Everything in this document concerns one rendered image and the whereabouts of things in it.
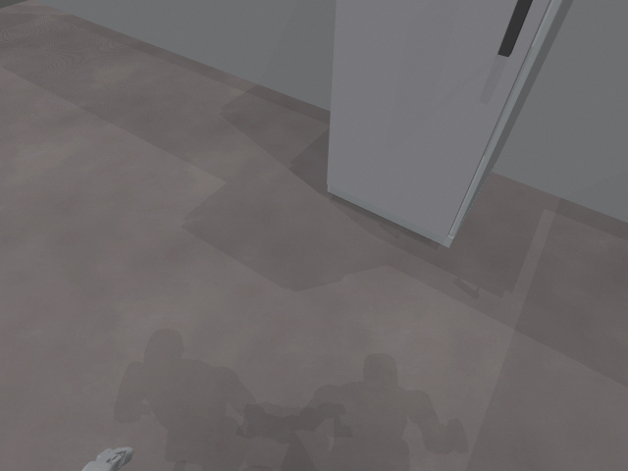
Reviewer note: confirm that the fridge door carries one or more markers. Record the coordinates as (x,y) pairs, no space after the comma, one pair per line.
(417,91)

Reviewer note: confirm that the robot left hand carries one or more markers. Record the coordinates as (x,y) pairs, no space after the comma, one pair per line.
(110,459)

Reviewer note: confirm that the handle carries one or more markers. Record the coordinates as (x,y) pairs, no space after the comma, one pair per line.
(517,20)

